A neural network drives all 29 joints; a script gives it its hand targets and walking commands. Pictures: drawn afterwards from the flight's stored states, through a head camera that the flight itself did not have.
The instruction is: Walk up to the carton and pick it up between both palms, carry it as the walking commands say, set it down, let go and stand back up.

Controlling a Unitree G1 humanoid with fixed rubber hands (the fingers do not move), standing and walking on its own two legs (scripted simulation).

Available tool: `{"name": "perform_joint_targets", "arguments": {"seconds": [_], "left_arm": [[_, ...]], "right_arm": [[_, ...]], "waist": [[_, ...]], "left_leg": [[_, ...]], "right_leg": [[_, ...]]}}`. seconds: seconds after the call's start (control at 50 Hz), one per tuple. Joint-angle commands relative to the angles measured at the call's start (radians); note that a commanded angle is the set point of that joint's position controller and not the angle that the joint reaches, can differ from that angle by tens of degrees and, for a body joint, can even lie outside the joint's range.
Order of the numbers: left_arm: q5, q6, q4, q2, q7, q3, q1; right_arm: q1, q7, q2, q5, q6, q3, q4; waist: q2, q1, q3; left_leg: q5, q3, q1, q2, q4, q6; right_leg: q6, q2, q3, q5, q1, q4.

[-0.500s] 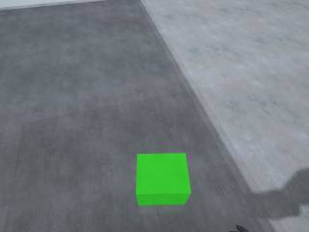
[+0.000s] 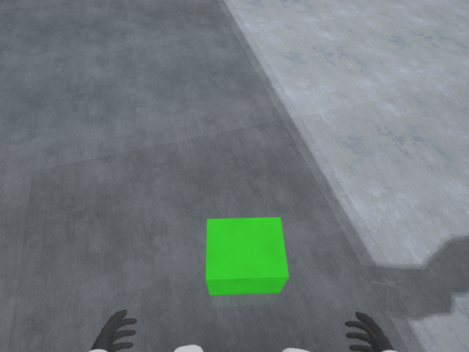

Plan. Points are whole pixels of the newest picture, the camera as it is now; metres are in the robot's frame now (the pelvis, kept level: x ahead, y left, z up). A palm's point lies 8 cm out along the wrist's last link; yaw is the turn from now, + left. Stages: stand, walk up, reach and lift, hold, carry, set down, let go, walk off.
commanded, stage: reach and lift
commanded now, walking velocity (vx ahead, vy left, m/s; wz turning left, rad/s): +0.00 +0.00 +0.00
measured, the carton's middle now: (244, 257) +0.48 -0.03 -0.65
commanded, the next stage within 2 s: none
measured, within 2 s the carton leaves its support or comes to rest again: neither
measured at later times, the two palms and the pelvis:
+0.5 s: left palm (131, 292) +0.24 +0.23 -0.16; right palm (365, 286) +0.25 -0.26 -0.15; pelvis -0.03 +0.00 -0.03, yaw -1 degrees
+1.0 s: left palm (160, 236) +0.39 +0.20 -0.20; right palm (350, 237) +0.37 -0.27 -0.19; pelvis -0.06 +0.00 -0.07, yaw -2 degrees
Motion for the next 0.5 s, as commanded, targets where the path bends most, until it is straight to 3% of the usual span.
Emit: {"name": "perform_joint_targets", "arguments": {"seconds": [0.0,0.02,0.08,0.14,0.16,0.2,0.22,0.24,0.26,0.3,0.32,0.36,0.38,0.48], "left_arm": [[-0.022,0.049,-0.170,0.141,-0.024,0.071,-0.139],[-0.010,0.047,-0.139,0.117,-0.023,0.070,-0.110],[0.022,0.011,-0.129,0.074,-0.017,0.072,-0.089],[0.016,-0.022,-0.147,0.080,-0.025,0.114,-0.169],[0.007,-0.040,-0.147,0.077,-0.024,0.117,-0.177],[-0.013,-0.066,-0.189,0.082,-0.018,0.116,-0.241],[-0.020,-0.081,-0.210,0.104,-0.012,0.136,-0.261],[-0.045,-0.090,-0.237,0.111,-0.012,0.124,-0.325],[-0.044,-0.092,-0.212,0.109,-0.003,0.124,-0.319],[-0.053,-0.098,-0.218,0.135,0.002,0.137,-0.374],[-0.040,-0.099,-0.207,0.149,0.011,0.149,-0.353],[-0.058,-0.098,-0.199,0.156,0.015,0.156,-0.418],[-0.052,-0.097,-0.201,0.177,0.022,0.166,-0.456],[-0.056,-0.072,-0.166,0.186,0.034,0.192,-0.567]], "right_arm": [[-0.152,0.017,-0.175,-0.017,0.047,-0.078,-0.248],[-0.125,0.020,-0.175,-0.030,0.050,-0.095,-0.230],[-0.126,0.036,-0.144,-0.038,0.024,-0.091,-0.218],[-0.211,0.048,-0.165,-0.021,-0.001,-0.112,-0.221],[-0.209,0.043,-0.177,-0.024,-0.015,-0.121,-0.220],[-0.285,0.034,-0.220,-0.016,-0.045,-0.164,-0.268],[-0.294,0.032,-0.230,-0.001,-0.059,-0.168,-0.264],[-0.371,0.027,-0.231,0.012,-0.070,-0.163,-0.303],[-0.356,0.023,-0.232,0.007,-0.065,-0.157,-0.262],[-0.405,0.016,-0.215,0.032,-0.070,-0.148,-0.261],[-0.389,0.009,-0.244,0.023,-0.070,-0.173,-0.233],[-0.476,0.003,-0.257,0.033,-0.070,-0.178,-0.230],[-0.525,0.004,-0.244,0.055,-0.067,-0.164,-0.225],[-0.634,0.014,-0.273,0.074,-0.039,-0.184,-0.142]], "waist": [[-0.009,0.054,-0.092],[0.011,0.043,-0.099],[0.033,0.048,-0.114],[0.048,0.044,-0.195],[0.012,0.027,-0.253],[0.031,0.009,-0.396],[0.038,0.017,-0.465],[-0.001,0.012,-0.522],[-0.001,0.019,-0.516],[0.006,0.022,-0.596],[0.037,0.025,-0.635],[-0.005,0.030,-0.672],[0.023,0.047,-0.689],[0.032,0.050,-0.780]], "left_leg": [[0.034,0.100,0.028,-0.088,-0.032,0.031],[0.060,0.090,0.024,-0.087,-0.026,0.031],[0.157,0.055,-0.049,-0.078,0.019,0.032],[0.204,0.055,-0.135,-0.093,0.093,0.025],[0.255,0.050,-0.163,-0.099,0.116,0.028],[0.327,0.033,-0.167,-0.099,0.154,0.024],[0.362,0.037,-0.180,-0.107,0.181,0.020],[0.361,0.027,-0.219,-0.101,0.200,0.026],[0.381,0.026,-0.245,-0.098,0.199,0.026],[0.397,0.029,-0.280,-0.105,0.217,0.032],[0.446,0.030,-0.292,-0.106,0.223,0.021],[0.397,0.037,-0.351,-0.108,0.231,0.030],[0.387,0.031,-0.390,-0.104,0.233,0.031],[0.345,0.054,-0.403,-0.103,0.240,0.024]], "right_leg": [[-0.002,0.016,0.155,-0.047,-0.058,-0.049],[0.000,0.028,0.159,0.007,-0.051,-0.022],[0.006,0.049,0.163,0.137,-0.059,0.051],[0.013,0.057,0.175,0.214,-0.074,0.128],[0.015,0.058,0.180,0.300,-0.060,0.155],[0.016,0.060,0.179,0.394,-0.058,0.212],[0.016,0.058,0.186,0.450,-0.036,0.238],[0.020,0.056,0.192,0.476,-0.044,0.265],[0.022,0.061,0.185,0.492,-0.061,0.272],[0.024,0.055,0.191,0.534,-0.067,0.285],[0.018,0.057,0.190,0.569,-0.055,0.296],[0.017,0.049,0.201,0.554,-0.066,0.301],[0.015,0.048,0.200,0.530,-0.101,0.314],[0.011,0.054,0.186,0.436,-0.200,0.306]]}}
